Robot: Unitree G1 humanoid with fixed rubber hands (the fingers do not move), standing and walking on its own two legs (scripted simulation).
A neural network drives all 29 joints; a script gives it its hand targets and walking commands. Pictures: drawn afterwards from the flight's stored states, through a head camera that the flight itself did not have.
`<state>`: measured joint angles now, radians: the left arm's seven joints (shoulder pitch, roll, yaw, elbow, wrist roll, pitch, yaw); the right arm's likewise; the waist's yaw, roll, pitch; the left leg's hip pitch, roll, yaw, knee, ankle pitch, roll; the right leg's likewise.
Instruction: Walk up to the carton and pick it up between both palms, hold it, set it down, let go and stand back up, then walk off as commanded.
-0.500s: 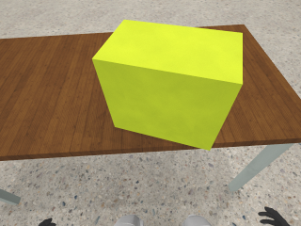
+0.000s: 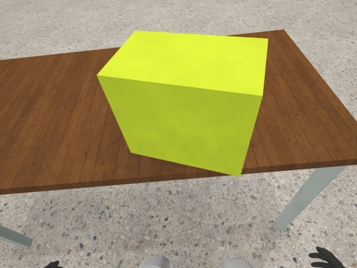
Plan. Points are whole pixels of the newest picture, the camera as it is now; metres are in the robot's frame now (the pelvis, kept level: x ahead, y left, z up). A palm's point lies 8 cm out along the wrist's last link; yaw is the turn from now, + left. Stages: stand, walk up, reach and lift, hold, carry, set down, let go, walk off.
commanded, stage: walk up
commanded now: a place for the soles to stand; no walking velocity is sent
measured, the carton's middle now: (188, 104) +0.46 +0.01 +0.11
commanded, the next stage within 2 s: stand in 1.42 s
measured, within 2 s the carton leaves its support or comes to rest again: neither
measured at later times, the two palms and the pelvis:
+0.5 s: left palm out of the picture +0.08 +0.36 -0.07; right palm out of the picture +0.12 -0.29 -0.10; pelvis +0.01 +0.02 +0.00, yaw +0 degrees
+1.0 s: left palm out of the picture +0.11 +0.30 -0.07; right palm out of the picture +0.10 -0.34 -0.10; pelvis +0.00 -0.02 +0.00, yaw -2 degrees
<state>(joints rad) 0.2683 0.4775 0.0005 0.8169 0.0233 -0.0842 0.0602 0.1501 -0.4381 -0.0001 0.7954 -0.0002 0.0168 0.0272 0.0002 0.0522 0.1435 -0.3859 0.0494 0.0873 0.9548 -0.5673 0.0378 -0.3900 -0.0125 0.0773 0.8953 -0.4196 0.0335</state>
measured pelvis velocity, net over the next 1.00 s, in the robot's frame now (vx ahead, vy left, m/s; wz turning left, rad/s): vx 0.00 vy -0.02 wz -0.03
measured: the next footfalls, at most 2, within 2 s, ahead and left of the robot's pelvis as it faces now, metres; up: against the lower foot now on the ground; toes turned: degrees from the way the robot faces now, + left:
right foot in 0.72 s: +0.06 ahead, -0.14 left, +0.00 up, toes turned +3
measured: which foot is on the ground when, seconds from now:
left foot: down 0.00-1.00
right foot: down 0.00-0.48, up 0.50-0.70, down 0.72-1.00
